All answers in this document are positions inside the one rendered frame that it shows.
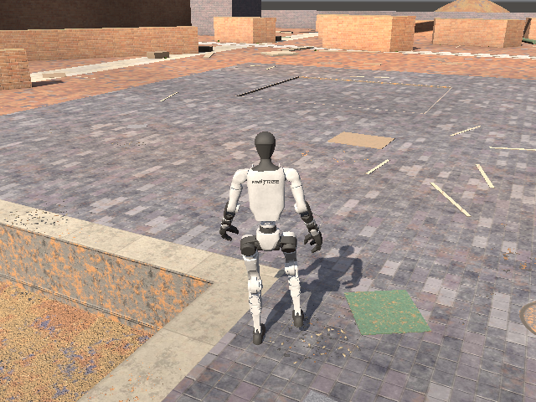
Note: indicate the robot right foot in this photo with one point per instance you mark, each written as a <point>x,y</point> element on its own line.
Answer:
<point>298,320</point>

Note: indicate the robot left forearm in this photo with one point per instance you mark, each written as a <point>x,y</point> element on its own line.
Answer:
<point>227,218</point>

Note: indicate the robot right upper arm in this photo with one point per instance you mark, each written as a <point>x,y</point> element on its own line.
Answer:
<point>293,176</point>

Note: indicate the robot left upper arm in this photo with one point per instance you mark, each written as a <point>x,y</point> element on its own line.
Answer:
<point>236,187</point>

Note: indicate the robot left shin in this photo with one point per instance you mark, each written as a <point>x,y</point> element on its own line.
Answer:
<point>255,302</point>

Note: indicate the robot right hand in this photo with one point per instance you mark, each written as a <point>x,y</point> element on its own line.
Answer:
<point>317,239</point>

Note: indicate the robot right forearm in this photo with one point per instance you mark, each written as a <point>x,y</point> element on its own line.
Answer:
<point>309,221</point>

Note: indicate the robot left hand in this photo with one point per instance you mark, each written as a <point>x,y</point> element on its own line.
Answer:
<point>230,229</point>

